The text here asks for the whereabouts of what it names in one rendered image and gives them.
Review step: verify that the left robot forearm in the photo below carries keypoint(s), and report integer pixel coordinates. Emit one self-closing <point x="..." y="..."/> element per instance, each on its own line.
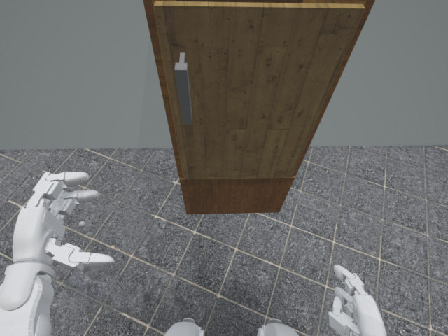
<point x="26" y="295"/>

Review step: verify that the right robot shin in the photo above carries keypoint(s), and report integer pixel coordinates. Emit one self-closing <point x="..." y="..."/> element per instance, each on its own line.
<point x="275" y="321"/>

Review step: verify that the robot left thigh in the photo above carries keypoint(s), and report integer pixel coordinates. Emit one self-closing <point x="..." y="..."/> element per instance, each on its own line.
<point x="185" y="329"/>

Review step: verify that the handle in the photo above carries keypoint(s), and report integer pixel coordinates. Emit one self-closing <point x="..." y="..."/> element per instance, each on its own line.
<point x="183" y="87"/>

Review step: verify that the robot left hand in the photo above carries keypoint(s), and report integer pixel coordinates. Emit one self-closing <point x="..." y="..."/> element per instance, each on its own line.
<point x="32" y="238"/>

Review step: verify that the robot right hand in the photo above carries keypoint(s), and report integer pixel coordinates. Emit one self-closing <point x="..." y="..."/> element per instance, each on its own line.
<point x="364" y="318"/>

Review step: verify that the cupboard door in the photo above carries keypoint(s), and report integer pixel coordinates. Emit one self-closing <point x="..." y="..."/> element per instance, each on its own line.
<point x="259" y="75"/>

